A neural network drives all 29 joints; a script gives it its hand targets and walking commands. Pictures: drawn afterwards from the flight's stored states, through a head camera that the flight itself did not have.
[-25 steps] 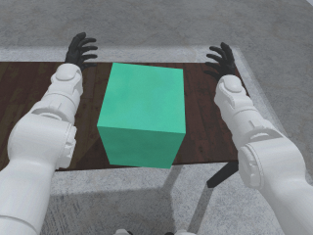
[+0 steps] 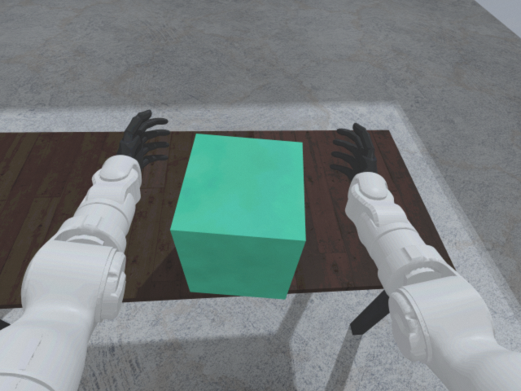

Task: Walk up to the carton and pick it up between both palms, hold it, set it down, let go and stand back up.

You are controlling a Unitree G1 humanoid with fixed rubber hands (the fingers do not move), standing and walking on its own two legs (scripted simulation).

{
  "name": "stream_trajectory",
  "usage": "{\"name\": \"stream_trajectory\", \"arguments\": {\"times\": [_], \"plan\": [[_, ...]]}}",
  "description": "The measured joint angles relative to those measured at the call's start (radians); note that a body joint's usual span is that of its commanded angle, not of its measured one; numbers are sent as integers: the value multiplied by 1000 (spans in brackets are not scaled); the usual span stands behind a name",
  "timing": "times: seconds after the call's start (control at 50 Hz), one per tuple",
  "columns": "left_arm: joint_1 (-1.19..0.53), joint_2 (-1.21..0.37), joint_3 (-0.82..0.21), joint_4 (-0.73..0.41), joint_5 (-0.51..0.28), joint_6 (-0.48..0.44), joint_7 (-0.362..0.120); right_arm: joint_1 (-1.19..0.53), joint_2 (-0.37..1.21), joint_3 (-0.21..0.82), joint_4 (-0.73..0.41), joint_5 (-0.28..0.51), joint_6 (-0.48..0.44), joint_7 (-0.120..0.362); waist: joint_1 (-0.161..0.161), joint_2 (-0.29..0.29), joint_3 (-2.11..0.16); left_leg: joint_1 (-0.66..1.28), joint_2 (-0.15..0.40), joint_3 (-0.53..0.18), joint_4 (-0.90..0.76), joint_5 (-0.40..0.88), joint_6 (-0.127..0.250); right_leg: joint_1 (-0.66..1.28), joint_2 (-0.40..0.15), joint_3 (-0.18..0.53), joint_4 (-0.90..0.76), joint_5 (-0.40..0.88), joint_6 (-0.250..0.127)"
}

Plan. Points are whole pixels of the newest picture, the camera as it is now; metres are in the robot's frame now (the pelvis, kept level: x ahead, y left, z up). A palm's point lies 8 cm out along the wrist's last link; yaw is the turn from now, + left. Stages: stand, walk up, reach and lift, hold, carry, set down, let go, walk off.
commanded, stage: set down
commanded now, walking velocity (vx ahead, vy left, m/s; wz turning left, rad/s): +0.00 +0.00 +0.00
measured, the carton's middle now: (243, 221) +0.43 +0.03 -0.07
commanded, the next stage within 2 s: none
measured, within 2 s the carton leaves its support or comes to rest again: neither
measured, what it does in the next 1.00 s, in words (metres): stands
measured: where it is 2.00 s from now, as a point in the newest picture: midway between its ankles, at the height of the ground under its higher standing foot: outside the picture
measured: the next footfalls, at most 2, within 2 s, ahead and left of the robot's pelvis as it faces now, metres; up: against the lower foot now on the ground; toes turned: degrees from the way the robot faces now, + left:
none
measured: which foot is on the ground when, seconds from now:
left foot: down 0.00-1.00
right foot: down 0.00-1.00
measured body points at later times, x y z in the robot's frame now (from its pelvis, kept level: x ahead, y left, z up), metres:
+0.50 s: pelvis -0.01 +0.01 +0.00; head +0.01 +0.04 +0.44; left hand +0.39 +0.23 +0.05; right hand +0.36 -0.15 +0.04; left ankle +0.02 +0.10 -0.74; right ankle +0.01 -0.12 -0.74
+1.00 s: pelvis +0.00 +0.00 -0.01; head +0.01 +0.03 +0.44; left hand +0.32 +0.24 -0.01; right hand +0.30 -0.15 -0.02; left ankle +0.02 +0.10 -0.74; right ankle +0.01 -0.12 -0.74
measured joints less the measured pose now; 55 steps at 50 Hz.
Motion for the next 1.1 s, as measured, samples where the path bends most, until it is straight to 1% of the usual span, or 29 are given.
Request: {"name": "stream_trajectory", "arguments": {"times": [0.12, 0.24, 0.34, 0.5, 0.72, 0.92, 1.1], "plan": [[131, -19, 40, -120, 14, -38, 3, 135, 42, -14, -83, -37, -67, -13, 18, -2, 12, -14, 4, -5, 26, -9, -1, -8, 4, -3, 14, -3, 0], [211, -21, 34, -210, 5, -33, 5, 204, 55, -41, -136, -66, -93, -20, 25, 0, 17, -25, 7, -9, 50, -16, 1, -11, 7, -6, 24, -3, 2], [269, -33, 40, -273, 12, -23, 1, 252, 45, -34, -165, -61, -103, -19, 34, 2, 25, 0, 7, -5, 60, -23, 6, 14, 7, 0, 29, -6, 5], [339, -51, 28, -297, 6, -39, -1, 326, 50, -29, -173, -68, -127, -8, 47, 7, 46, 49, 2, 0, 78, -40, 11, 57, 2, 7, 57, -26, 10], [465, -65, 24, -342, 7, -106, -9, 437, 80, -22, -176, -93, -228, -2, 63, 5, 74, 73, 2, -4, 113, -65, 9, 78, 3, 7, 99, -55, 9], [621, -66, 28, -467, 24, -161, -23, 565, 100, -14, -212, -108, -334, 2, 78, 4, 105, 89, 8, -11, 137, -86, 2, 97, 9, 4, 117, -74, 4], [727, -58, 20, -529, 18, -213, -39, 660, 116, -13, -230, -136, -418, 9, 87, 7, 132, 104, 7, -14, 159, -107, 0, 110, 10, 4, 146, -100, 2]]}}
